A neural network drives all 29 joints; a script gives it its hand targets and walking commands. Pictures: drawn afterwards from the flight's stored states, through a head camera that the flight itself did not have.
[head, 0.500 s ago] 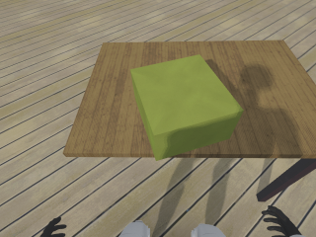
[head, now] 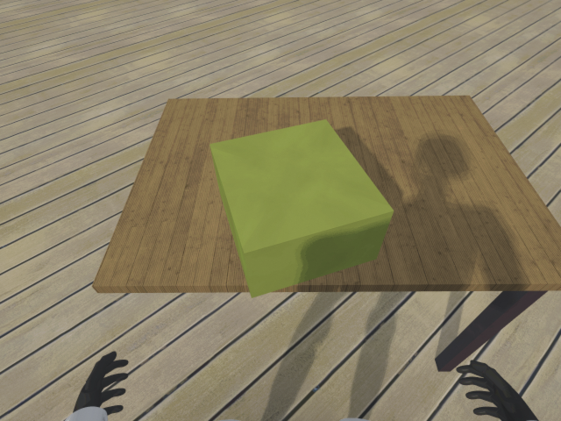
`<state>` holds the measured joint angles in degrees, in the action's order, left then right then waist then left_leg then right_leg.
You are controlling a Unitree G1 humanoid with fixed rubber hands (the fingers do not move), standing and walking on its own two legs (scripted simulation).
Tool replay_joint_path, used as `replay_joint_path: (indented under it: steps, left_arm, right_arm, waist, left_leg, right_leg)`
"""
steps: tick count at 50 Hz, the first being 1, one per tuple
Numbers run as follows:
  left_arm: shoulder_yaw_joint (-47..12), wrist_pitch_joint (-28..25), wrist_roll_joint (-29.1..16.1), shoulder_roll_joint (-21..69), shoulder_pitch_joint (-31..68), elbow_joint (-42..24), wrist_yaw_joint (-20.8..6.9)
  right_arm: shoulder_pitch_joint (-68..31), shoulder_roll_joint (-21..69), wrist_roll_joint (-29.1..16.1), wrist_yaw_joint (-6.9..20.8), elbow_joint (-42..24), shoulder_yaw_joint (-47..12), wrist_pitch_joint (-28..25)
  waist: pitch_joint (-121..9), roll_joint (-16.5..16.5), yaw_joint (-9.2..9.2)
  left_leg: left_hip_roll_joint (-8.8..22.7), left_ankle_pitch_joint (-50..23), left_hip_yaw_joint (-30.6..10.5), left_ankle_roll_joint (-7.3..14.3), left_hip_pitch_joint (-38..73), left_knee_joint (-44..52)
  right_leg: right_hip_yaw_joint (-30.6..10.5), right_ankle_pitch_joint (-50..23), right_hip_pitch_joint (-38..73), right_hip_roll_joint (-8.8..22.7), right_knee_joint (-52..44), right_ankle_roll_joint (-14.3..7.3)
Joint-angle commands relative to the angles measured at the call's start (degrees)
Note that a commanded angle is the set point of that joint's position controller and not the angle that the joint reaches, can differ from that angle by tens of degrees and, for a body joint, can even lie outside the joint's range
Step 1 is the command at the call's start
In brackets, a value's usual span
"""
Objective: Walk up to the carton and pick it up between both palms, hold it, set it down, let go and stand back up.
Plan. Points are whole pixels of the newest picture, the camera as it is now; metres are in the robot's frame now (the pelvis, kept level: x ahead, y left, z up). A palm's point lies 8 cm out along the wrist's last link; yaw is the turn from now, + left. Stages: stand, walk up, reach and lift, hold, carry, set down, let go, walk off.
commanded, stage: reach and lift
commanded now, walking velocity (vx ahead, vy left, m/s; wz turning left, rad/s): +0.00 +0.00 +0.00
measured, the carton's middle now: (292, 200) +0.51 +0.00 -0.02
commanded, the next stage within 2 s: none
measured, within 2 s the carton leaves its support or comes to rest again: neither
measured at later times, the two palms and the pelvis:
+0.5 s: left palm (144, 372) +0.20 +0.21 -0.03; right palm (515, 380) +0.18 -0.30 -0.04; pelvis +0.02 -0.01 +0.01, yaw +0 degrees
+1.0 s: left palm (169, 361) +0.20 +0.17 +0.01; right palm (523, 361) +0.19 -0.30 -0.01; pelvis +0.02 -0.02 +0.01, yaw -1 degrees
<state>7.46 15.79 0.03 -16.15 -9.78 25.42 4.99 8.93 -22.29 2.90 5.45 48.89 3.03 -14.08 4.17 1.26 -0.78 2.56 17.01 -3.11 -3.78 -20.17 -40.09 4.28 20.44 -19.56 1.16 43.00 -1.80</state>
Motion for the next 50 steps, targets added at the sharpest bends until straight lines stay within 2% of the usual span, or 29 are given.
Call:
replay_joint_path:
  steps: [1,2,3,5,6,7,9,12,14,17,18,19,20,21,23,26,27,29,31,32,34,38,40,43,44,45,47,49,50]
  left_arm:
    - [1.6,-5.6,-1.2,-8.7,2.7,-16.5,1.6]
    - [0.7,-5.7,-1.7,-6.8,3.9,-15.8,2.0]
    - [0.2,-5.9,-2.3,-6.6,5.3,-15.1,1.9]
    - [-1.4,-6.1,-2.3,-6.2,4.9,-16.8,2.1]
    - [-0.6,-6.3,-3.2,-6.1,6.6,-15.4,2.3]
    - [-0.3,-7.0,-2.6,-5.7,4.9,-18.8,3.0]
    - [-1.5,-7.8,-3.0,-4.1,5.4,-18.1,3.5]
    - [-2.5,-8.5,-3.0,-2.2,5.1,-18.1,3.9]
    - [-2.4,-9.5,-2.5,-1.4,2.8,-19.8,4.8]
    - [-3.1,-10.8,-1.4,0.9,0.2,-20.7,5.6]
    - [-3.4,-11.6,-2.0,1.8,-0.2,-22.2,5.8]
    - [-3.7,-12.2,-1.8,2.4,-1.7,-21.7,6.2]
    - [-3.6,-12.5,-1.7,3.5,-3.6,-21.8,6.0]
    - [-3.0,-12.9,-1.3,3.0,-4.6,-21.4,6.2]
    - [-2.2,-14.9,-1.7,3.4,-4.7,-22.3,6.0]
    - [-4.2,-17.4,-2.0,4.7,-6.8,-25.7,6.8]
    - [-3.5,-18.1,-1.3,5.7,-7.1,-24.8,7.2]
    - [-5.1,-18.1,-1.3,8.0,-8.1,-24.9,6.9]
    - [-5.4,-20.0,-2.9,7.9,-8.7,-28.3,7.2]
    - [-6.1,-20.5,-2.4,8.4,-10.0,-28.9,7.5]
    - [-6.2,-21.4,-1.6,8.9,-9.5,-29.8,8.3]
    - [-8.2,-21.6,-3.0,10.8,-6.9,-31.8,9.0]
    - [-8.9,-21.6,-2.2,12.3,-6.5,-30.9,9.8]
    - [-8.1,-21.6,-1.6,11.8,-5.9,-31.4,10.2]
    - [-6.4,-22.0,-1.3,11.1,-5.3,-30.4,10.8]
    - [-8.2,-22.1,-1.8,11.8,-3.6,-33.0,11.1]
    - [-9.6,-21.6,-1.7,13.5,-2.2,-34.1,12.1]
    - [-9.6,-21.2,-2.2,15.1,-3.8,-32.1,11.9]
    - [-9.7,-21.7,-2.1,15.2,-1.4,-32.9,12.0]
  right_arm:
    - [-2.3,-6.2,-8.5,1.9,-13.1,4.2,-2.1]
    - [-3.2,-5.9,-8.2,2.2,-12.3,4.9,-2.1]
    - [-6.2,-7.0,-8.6,2.6,-13.4,4.3,-2.0]
    - [-4.6,-6.8,-9.4,3.1,-15.7,4.4,-1.1]
    - [-7.2,-6.7,-9.4,3.0,-16.3,3.3,-1.2]
    - [-5.6,-6.4,-10.4,3.4,-17.7,3.6,-1.2]
    - [-5.3,-8.0,-10.6,4.0,-14.4,4.3,-0.8]
    - [-5.6,-9.7,-12.4,4.9,-13.7,4.0,-0.5]
    - [-5.6,-10.5,-13.7,5.4,-14.7,3.2,-1.6]
    - [-5.5,-12.8,-16.1,6.7,-10.2,3.0,-2.8]
    - [-4.8,-12.5,-16.9,6.6,-12.8,2.7,-3.6]
    - [-5.1,-14.2,-17.7,7.6,-12.8,1.7,-4.1]
    - [-4.8,-14.4,-18.8,7.3,-12.5,1.7,-4.8]
    - [-3.4,-14.0,-19.5,7.2,-11.6,1.1,-5.0]
    - [-3.8,-14.4,-19.4,7.2,-14.0,0.2,-6.8]
    - [-3.6,-18.0,-22.0,8.3,-12.5,1.5,-9.4]
    - [-3.3,-17.9,-23.2,9.0,-11.1,-1.0,-9.8]
    - [-2.5,-18.6,-24.1,9.4,-8.6,-1.0,-10.2]
    - [-3.2,-19.8,-24.8,9.8,-12.0,-1.1,-11.8]
    - [-2.5,-20.0,-25.7,10.2,-10.5,-1.0,-11.9]
    - [-3.0,-20.6,-26.1,11.1,-11.8,-1.8,-12.7]
    - [-4.9,-19.9,-27.6,11.9,-13.3,-3.2,-12.6]
    - [-6.5,-21.7,-28.1,12.7,-14.3,-2.7,-12.6]
    - [-7.0,-22.3,-28.7,12.7,-15.8,-2.6,-12.2]
    - [-8.3,-21.4,-29.4,12.7,-17.8,-4.6,-12.1]
    - [-9.0,-22.5,-29.5,12.8,-17.3,-2.8,-12.1]
    - [-9.8,-23.6,-30.9,13.5,-16.2,-2.4,-12.2]
    - [-8.3,-22.2,-30.7,13.0,-20.1,-4.7,-11.7]
    - [-9.8,-22.2,-30.3,13.2,-18.7,-4.3,-11.6]
  waist:
    - [-12.3,2.6,-0.53]
    - [-11.6,2.9,-0.13]
    - [-10.7,3.3,-1.22]
    - [-8.8,4.5,0.01]
    - [-7.6,6.4,-0.87]
    - [-10.5,4.3,-1.75]
    - [-8.6,3.4,-1.2]
    - [-8.2,5.6,-0.14]
    - [-9.4,2.5,-1.91]
    - [-9.7,0.4,-1.91]
    - [-10.8,2.1,-2.06]
    - [-12.1,1.4,-2.84]
    - [-13.2,2.6,-2.35]
    - [-14.4,0.1,-2.56]
    - [-14.0,4.5,-3.46]
    - [-17.2,2.7,-1.75]
    - [-15.2,1.7,-3.57]
    - [-15.2,3.3,-2.54]
    - [-17.0,5.4,-2.33]
    - [-17.0,2.9,-2.31]
    - [-14.7,3.9,-2.14]
    - [-15.7,2.4,-3.31]
    - [-15.4,4.7,-3.15]
    - [-14.8,6.2,-2.98]
    - [-13.0,6.4,-5.34]
    - [-14.6,5.7,-3.97]
    - [-13.3,6.0,-3.73]
    - [-10.9,9.3,-4.59]
    - [-10.5,8.6,-4.43]
  left_leg:
    - [-3.5,-1.8,6.8,3.7,5.6,12.0]
    - [-3.3,-0.1,6.6,3.8,5.6,13.4]
    - [-3.1,1.5,6.6,3.5,4.7,13.5]
    - [-4.2,4.1,6.4,3.5,9.2,13.0]
    - [-4.0,3.2,6.3,3.8,6.6,13.8]
    - [-3.9,2.6,6.3,3.9,8.0,14.2]
    - [-3.1,2.6,6.4,3.5,5.2,15.4]
    - [-3.1,2.3,5.6,3.8,6.3,16.8]
    - [-2.9,1.4,5.7,3.6,6.7,16.9]
    - [-2.5,-3.4,5.1,2.9,9.5,17.4]
    - [-2.8,-5.5,5.3,3.2,9.0,16.2]
    - [-2.7,-5.6,5.0,3.4,9.6,16.2]
    - [-2.4,-9.2,4.5,2.9,10.9,16.2]
    - [-2.9,-11.1,5.1,2.9,10.8,14.9]
    - [-3.4,-12.8,4.9,3.4,8.3,14.4]
    - [-2.8,-16.5,3.7,2.6,13.2,14.0]
    - [-3.1,-15.6,4.3,2.5,11.1,13.8]
    - [-2.5,-17.0,4.0,2.4,14.7,13.5]
    - [-2.9,-17.4,3.8,2.5,12.5,13.1]
    - [-2.7,-16.2,3.2,2.4,14.2,13.4]
    - [-3.1,-15.8,3.9,2.6,11.9,13.2]
    - [-2.6,-12.8,5.3,2.8,10.5,13.0]
    - [-2.3,-9.2,4.7,2.9,10.3,13.5]
    - [-2.5,-7.5,4.9,3.5,7.0,14.1]
    - [-3.2,-6.7,6.3,3.9,3.2,13.9]
    - [-2.8,-5.9,5.5,3.9,4.5,15.0]
    - [-2.4,-3.1,5.3,3.6,4.3,14.8]
    - [-2.7,-3.8,5.7,4.1,1.2,14.1]
    - [-2.5,-2.4,5.4,4.1,1.8,14.6]
  right_leg:
    - [-6.5,-1.5,4.8,-0.1,-19.0,1.8]
    - [-5.3,-0.2,4.3,-0.6,-19.2,1.3]
    - [-5.0,3.2,2.6,-0.9,-19.5,0.7]
    - [-6.0,8.6,-1.7,0.9,-22.5,0.0]
    - [-6.8,9.1,0.1,1.5,-23.0,0.0]
    - [-6.3,6.3,1.3,1.3,-22.4,0.3]
    - [-5.7,4.5,3.4,-0.3,-21.2,1.0]
    - [-5.4,4.1,2.7,-0.4,-22.2,1.3]
    - [-5.6,1.3,3.8,-0.4,-22.1,0.9]
    - [-3.9,-5.8,2.6,-1.4,-21.4,0.0]
    - [-4.3,-8.2,3.9,-1.5,-20.9,1.1]
    - [-3.9,-8.9,2.8,-1.5,-20.6,0.5]
    - [-3.7,-13.0,4.7,-2.1,-20.4,0.5]
    - [-4.3,-15.5,5.3,-1.9,-19.8,0.8]
    - [-5.2,-20.3,8.2,-1.5,-19.2,1.6]
    - [-3.2,-21.3,6.1,-3.0,-19.0,0.8]
    - [-4.4,-19.7,5.5,-2.4,-19.1,0.8]
    - [-4.0,-21.5,4.2,-3.2,-19.6,1.2]
    - [-3.7,-23.9,6.3,-3.2,-18.7,1.3]
    - [-3.7,-21.7,5.2,-3.5,-18.7,0.9]
    - [-3.2,-21.3,4.4,-3.3,-18.4,0.9]
    - [-4.2,-17.6,3.3,-2.9,-18.8,0.5]
    - [-4.2,-12.9,1.9,-3.2,-19.5,0.5]
    - [-4.8,-12.3,3.4,-2.9,-18.7,0.8]
    - [-7.3,-12.3,4.6,-1.3,-19.3,1.8]
    - [-6.6,-10.5,4.2,-1.9,-19.2,1.7]
    - [-6.1,-4.6,1.6,-2.6,-19.8,0.7]
    - [-8.6,-5.6,2.6,-1.3,-20.2,1.4]
    - [-8.9,-3.1,2.0,-1.1,-20.8,1.4]
